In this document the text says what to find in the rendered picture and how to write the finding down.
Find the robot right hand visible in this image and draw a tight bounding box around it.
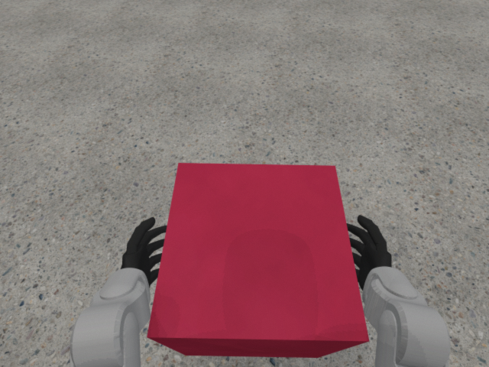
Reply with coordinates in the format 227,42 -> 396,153
347,215 -> 392,290

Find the left robot forearm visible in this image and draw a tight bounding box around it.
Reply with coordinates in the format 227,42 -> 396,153
70,268 -> 151,367

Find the right robot forearm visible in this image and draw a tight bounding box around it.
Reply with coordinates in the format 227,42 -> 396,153
362,266 -> 450,367

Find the carton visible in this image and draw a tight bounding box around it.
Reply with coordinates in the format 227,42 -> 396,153
147,163 -> 369,358

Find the robot left hand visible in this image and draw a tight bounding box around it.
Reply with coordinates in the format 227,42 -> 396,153
121,217 -> 167,287

